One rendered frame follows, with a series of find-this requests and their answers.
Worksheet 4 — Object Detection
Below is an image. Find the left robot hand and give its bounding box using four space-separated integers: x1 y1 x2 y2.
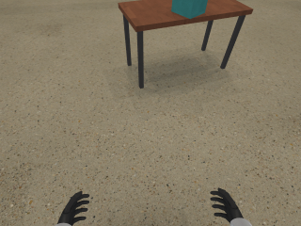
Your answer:
57 191 89 226

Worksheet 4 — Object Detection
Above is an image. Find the table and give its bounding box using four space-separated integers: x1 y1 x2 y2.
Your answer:
118 0 253 89

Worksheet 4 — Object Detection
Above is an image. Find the carton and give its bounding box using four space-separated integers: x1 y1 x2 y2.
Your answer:
171 0 208 19

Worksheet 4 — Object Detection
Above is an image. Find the right robot hand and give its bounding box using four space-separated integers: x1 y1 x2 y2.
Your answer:
210 187 244 223

